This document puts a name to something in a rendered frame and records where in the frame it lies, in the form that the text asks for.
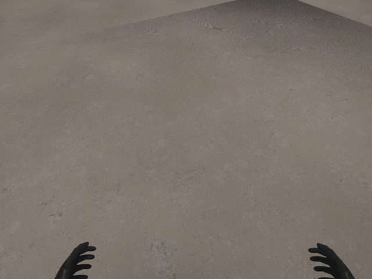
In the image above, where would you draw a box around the robot right hand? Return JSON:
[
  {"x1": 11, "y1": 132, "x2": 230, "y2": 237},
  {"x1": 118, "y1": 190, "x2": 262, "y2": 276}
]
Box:
[{"x1": 308, "y1": 243, "x2": 355, "y2": 279}]

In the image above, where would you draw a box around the robot left hand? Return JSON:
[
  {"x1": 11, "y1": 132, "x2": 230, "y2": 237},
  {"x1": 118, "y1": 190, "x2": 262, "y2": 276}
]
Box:
[{"x1": 55, "y1": 242, "x2": 96, "y2": 279}]

